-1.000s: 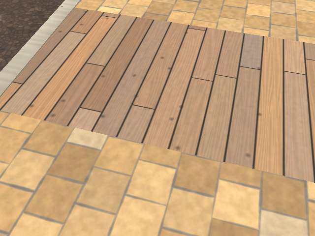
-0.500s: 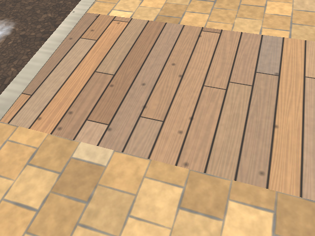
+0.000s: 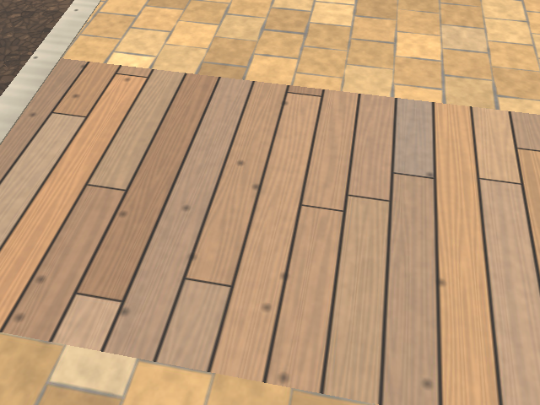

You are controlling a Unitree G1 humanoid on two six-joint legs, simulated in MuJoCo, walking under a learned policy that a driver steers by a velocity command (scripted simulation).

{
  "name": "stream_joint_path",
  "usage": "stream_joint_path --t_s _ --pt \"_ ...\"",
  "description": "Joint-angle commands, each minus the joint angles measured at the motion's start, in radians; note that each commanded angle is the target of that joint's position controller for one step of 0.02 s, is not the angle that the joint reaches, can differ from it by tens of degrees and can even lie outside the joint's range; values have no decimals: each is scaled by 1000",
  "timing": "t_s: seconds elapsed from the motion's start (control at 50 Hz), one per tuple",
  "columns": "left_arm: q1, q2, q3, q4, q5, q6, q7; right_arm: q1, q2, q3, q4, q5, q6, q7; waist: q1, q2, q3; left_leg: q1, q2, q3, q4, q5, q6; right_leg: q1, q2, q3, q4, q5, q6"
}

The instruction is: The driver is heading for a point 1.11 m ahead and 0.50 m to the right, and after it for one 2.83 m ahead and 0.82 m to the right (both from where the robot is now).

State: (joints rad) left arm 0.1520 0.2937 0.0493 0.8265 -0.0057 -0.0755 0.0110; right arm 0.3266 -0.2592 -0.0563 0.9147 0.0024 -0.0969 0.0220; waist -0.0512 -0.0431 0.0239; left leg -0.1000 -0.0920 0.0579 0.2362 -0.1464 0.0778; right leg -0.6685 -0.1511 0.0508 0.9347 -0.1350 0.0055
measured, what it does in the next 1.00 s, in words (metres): walks ahead, turning right: right foot, then left foot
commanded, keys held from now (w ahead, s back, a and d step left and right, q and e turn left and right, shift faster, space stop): w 0.08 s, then w+e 0.92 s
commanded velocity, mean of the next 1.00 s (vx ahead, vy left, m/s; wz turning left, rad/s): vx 0.50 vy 0.00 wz -0.41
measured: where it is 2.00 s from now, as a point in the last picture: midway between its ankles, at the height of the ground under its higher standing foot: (421, 236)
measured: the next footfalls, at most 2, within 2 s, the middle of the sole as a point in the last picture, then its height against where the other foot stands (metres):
right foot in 0.24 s outside the picture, level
left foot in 0.74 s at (271, 355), level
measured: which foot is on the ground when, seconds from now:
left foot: down 0.00-0.26, up 0.28-0.72, down 0.74-1.00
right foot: up 0.00-0.22, down 0.24-0.76, up 0.78-1.00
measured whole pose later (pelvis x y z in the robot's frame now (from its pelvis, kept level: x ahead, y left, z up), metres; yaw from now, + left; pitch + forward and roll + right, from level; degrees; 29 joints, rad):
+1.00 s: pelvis +0.56 -0.09 +0.00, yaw -27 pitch +1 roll +2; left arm 0.24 0.32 0.08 0.68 -0.03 -0.02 0.01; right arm 0.27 -0.27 -0.06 0.85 -0.01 -0.10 0.01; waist -0.04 -0.05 0.03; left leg -0.14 -0.03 0.10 0.31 -0.19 0.03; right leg -0.64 -0.09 0.06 1.07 -0.26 0.00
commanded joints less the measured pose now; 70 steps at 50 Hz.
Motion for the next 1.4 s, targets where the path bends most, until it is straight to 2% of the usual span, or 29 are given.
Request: stream_joint_path --t_s 0.02,0.16,0.2,0.24,0.26,0.28,0.3,0.32,0.34,0.38,0.56,0.64,0.7,0.74,0.76,0.78,0.8,0.82,0.84,0.9,1.16,1.22,1.26,1.28,1.3,1.32,1.34,1.36,1.4 --pt "-31 27 -2 -58 5 -11 -7 -62 -155 -27 -64 7 -14 -16 26 76 46 -118 250 -139 -152 128 151 59 9 -19 -202 190 12" --pt "-186 54 -6 -131 -16 -19 -48 39 -190 -36 -1 17 17 -24 -16 90 43 142 347 -109 -57 164 105 39 59 -32 -392 139 -43" --pt "-130 81 6 -131 -17 -17 -57 16 -201 -40 -3 13 30 -28 27 112 4 193 354 -75 41 376 76 126 97 -59 -405 47 -82" --pt "134 162 54 -60 -15 -12 -50 1 -177 -29 -24 -1 44 -38 145 75 -164 92 273 23 405 571 17 502 148 -75 -423 68 -138" --pt "264 275 84 -47 -2 -7 -42 82 -98 1 -66 -21 30 -36 137 -112 -305 -273 168 67 789 250 -48 888 -80 319 -423 32 -276" --pt "288 251 78 -41 -20 -5 -49 99 -53 21 -59 -18 0 -25 128 -231 -387 -555 20 -54 1023 -382 -81 1063 -203 740 -614 -144 -393" --pt "253 180 55 -54 -14 -7 -49 23 -156 -3 -78 14 -30 -11 147 -150 -300 -671 87 -162 1103 -368 -55 1016 -182 681 -648 -218 -345" --pt "190 149 48 -75 -4 -9 -45 -63 -169 -4 -104 34 -47 -7 136 -87 -190 -690 132 -150 1081 -284 -34 889 -141 539 -651 -154 -310" --pt "131 132 43 -90 3 -10 -44 -99 -160 -3 -111 22 -52 -11 105 5 -114 -657 169 -141 1000 -216 -33 746 -102 434 -668 -44 -291" --pt "73 96 31 -117 13 -11 -41 -103 -159 -13 -113 -7 -36 -18 50 5 -75 -539 206 -148 874 -150 -48 584 -50 342 -712 109 -274" --pt "198 157 56 -94 -14 0 4 -343 -89 3 -202 -8 -15 -18 105 -32 -4 -448 122 -117 350 246 -129 433 49 206 -743 84 -218" --pt "249 149 58 -76 -20 12 9 -412 -115 -3 -237 3 -27 -5 121 -40 -1 -419 102 -147 249 231 -113 521 16 288 -668 54 -202" --pt "237 152 63 -83 -15 28 17 -372 -150 -16 -234 6 -42 1 88 -73 -14 -345 95 -148 212 107 -82 580 -7 359 -578 106 -187" --pt "209 103 46 -104 -10 33 12 -191 -196 -41 -194 -7 -52 -9 -3 -63 -131 -52 137 -153 176 97 -21 524 72 320 -379 179 -143" --pt "214 49 24 -128 9 31 10 -25 -255 -57 -178 -15 -49 -18 -63 53 -283 219 313 -323 206 48 39 379 147 225 -96 -4 -102" --pt "359 1 10 -154 -25 21 7 31 -306 -72 -145 -14 -30 -13 15 402 -368 494 508 -769 120 -156 186 14 262 121 191 -474 -44" --pt "347 110 28 -126 -37 21 11 -4 -204 -50 -167 7 -24 -8 -5 274 -280 434 504 -795 79 -327 157 -98 172 149 314 -448 -35" --pt "243 158 42 -139 -32 26 11 -44 -148 -36 -179 7 -19 -11 -27 174 -160 311 461 -634 64 -296 114 -119 139 126 335 -352 -28" --pt "196 147 44 -148 -24 30 13 -94 -137 -29 -183 -2 -15 -11 -8 106 -90 186 420 -514 40 -169 96 -83 103 97 317 -278 -19" --pt "170 91 43 -173 -24 41 -2 -136 -110 -22 -162 -14 -17 -14 34 153 -23 13 346 -310 -37 5 92 -4 39 71 236 -188 -14" --pt "-119 34 18 -319 -21 38 -61 -46 -223 -53 -92 17 13 -23 -33 99 54 135 362 57 -53 302 66 -1 61 -71 -268 110 -42" --pt "-73 82 42 -332 -13 46 -67 -49 -266 -67 -93 30 33 -31 27 138 1 195 373 111 115 694 36 131 138 -139 -302 -38 -99" --pt "197 170 94 -265 -15 56 -53 -61 -255 -61 -102 32 44 -39 179 109 -145 72 324 159 486 779 -10 519 217 -154 -386 12 -168" --pt "323 256 120 -238 -22 68 -29 -23 -174 -32 -125 -11 37 -37 199 -70 -237 -214 265 159 815 258 -54 827 38 118 -385 53 -235" --pt "264 329 116 -271 -19 51 -34 40 -79 3 -183 -26 5 -20 84 -244 -360 -589 60 -14 1102 -477 -94 1060 -175 715 -544 -180 -424" --pt "286 229 91 -279 -15 35 -44 -91 -191 -20 -192 16 -24 -7 174 -96 -365 -691 101 -159 1165 -422 -78 1048 -178 735 -634 -254 -392" --pt "247 194 77 -269 -9 21 -45 -151 -205 -23 -219 40 -39 -1 157 -71 -214 -741 138 -142 1118 -319 -59 929 -148 591 -644 -182 -350" --pt "186 171 69 -272 -11 16 -44 -151 -188 -18 -208 23 -44 -8 110 20 -141 -686 180 -142 1033 -238 -58 781 -100 476 -644 -71 -318" --pt "96 135 54 -295 6 14 -38 -120 -193 -27 -194 -2 -29 -13 40 10 -88 -556 220 -149 923 -161 -76 586 -39 352 -675 109 -291"
Keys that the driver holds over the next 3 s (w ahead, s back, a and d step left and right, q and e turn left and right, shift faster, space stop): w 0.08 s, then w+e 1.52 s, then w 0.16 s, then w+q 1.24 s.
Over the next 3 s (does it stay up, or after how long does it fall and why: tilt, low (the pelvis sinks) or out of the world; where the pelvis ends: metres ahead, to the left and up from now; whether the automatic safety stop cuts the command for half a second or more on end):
stays up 1.40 -0.74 0.00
